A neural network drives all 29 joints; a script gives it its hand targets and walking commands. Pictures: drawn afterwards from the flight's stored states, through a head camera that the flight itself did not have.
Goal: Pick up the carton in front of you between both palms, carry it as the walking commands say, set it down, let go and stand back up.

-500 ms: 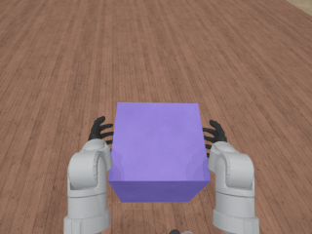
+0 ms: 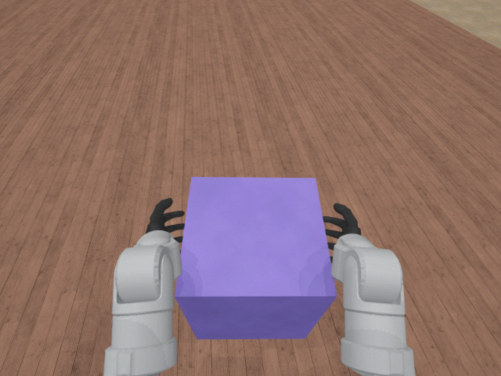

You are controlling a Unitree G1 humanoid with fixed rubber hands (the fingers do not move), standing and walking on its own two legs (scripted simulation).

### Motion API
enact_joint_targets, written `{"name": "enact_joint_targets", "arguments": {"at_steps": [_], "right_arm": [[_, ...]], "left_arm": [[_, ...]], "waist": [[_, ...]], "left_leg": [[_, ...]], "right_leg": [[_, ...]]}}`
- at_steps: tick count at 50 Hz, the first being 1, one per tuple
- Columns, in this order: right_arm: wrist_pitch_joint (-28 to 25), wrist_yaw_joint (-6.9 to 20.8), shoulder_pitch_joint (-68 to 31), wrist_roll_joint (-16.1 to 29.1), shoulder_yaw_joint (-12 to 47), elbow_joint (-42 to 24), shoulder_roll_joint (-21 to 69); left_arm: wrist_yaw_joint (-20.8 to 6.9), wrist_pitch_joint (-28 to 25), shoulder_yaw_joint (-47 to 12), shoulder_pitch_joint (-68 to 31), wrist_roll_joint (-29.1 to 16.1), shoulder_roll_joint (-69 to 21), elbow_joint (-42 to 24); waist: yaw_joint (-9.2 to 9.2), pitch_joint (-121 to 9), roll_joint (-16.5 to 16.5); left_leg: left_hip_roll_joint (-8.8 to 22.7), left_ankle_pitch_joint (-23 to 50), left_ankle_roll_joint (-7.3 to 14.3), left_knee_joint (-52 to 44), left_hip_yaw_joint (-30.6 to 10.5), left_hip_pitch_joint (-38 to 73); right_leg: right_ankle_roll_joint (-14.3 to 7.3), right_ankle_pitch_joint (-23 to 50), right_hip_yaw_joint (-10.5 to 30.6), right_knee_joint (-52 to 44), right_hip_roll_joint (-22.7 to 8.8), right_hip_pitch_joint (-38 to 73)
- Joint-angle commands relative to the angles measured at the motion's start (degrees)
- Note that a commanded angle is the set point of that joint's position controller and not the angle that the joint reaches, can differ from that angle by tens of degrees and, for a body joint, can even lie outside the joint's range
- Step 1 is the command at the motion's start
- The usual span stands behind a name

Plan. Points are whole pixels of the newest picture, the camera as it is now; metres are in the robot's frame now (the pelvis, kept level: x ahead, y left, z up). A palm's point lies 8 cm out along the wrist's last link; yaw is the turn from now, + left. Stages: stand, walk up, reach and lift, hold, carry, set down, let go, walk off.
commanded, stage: carry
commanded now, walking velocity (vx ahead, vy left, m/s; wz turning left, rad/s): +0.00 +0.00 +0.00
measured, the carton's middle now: (252, 263) +0.33 +0.00 -0.01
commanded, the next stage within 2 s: hold in 1.76 s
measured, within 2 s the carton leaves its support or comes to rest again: neither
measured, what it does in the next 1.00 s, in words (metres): stands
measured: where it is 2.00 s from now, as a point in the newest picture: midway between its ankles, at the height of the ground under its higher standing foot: outside the picture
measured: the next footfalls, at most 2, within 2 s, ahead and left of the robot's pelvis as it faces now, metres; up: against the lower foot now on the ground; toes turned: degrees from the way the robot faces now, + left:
none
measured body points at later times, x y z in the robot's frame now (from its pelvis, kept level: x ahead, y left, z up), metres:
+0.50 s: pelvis +0.02 +0.02 +0.00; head +0.01 +0.02 +0.45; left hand +0.32 +0.16 +0.04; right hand +0.32 -0.13 +0.03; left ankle -0.09 +0.11 -0.73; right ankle -0.01 -0.10 -0.73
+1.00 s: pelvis -0.03 +0.02 +0.00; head -0.06 +0.02 +0.44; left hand +0.28 +0.17 +0.04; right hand +0.27 -0.13 +0.03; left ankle -0.09 +0.11 -0.74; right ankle -0.01 -0.10 -0.74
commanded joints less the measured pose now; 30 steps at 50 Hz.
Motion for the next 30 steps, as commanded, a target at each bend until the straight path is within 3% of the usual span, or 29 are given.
{"name": "enact_joint_targets", "arguments": {"at_steps": [1, 6, 12, 18, 24, 30], "right_arm": [[-0.55, 23.99, -29.15, 25.91, 38.16, 0.27, 58.28], [-3.17, 24.64, -30.88, 25.69, 38.6, 2.53, 60.09], [-9.4, 26.0, -28.45, 23.65, 38.21, 5.73, 61.04], [-15.89, 26.68, -26.01, 21.85, 38.26, 6.32, 59.57], [-23.03, 27.01, -20.91, 17.23, 36.3, 8.83, 57.46], [-30.08, 25.48, -20.18, 10.32, 30.67, 11.79, 50.88]], "left_arm": [[-24.42, 1.55, -39.31, -26.35, -25.9, -59.92, 2.93], [-25.42, -0.74, -39.48, -27.57, -25.67, -61.99, 6.12], [-26.64, -7.25, -38.61, -24.26, -22.95, -63.07, 10.26], [-26.65, -13.72, -38.62, -21.49, -20.63, -61.45, 9.59], [-26.99, -20.57, -36.38, -16.15, -16.34, -58.72, 12.18], [-25.72, -27.6, -30.79, -16.61, -9.58, -52.83, 14.9]], "waist": [[-0.31, -16.77, 1.81], [-0.38, -15.81, 1.53], [-0.35, -16.85, -0.56], [-0.39, -17.06, 2.32], [-0.25, -18.18, -0.42], [-0.18, -16.12, 1.82]], "left_leg": [[5.74, 45.92, -0.03, -0.09, -3.11, 4.98], [5.28, 47.89, 0.3, -0.55, -3.03, 6.46], [4.26, 41.85, 0.25, -2.04, -2.38, 4.75], [5.51, 51.0, 1.23, -1.04, -3.3, 8.88], [4.85, 40.42, 0.99, -1.08, -2.82, 5.11], [6.49, 46.99, 2.12, -1.28, -3.47, 7.2]], "right_leg": [[0.29, 36.45, 4.34, 2.07, -5.37, 10.69], [0.79, 33.86, 3.59, 0.26, -4.32, 10.78], [-0.17, 41.53, 4.5, 1.11, -5.56, 14.76], [0.78, 30.39, 3.57, -0.45, -3.95, 11.36], [-0.29, 40.67, 5.48, 1.65, -6.71, 15.32], [1.04, 27.18, 4.83, 1.8, -5.64, 10.09]]}}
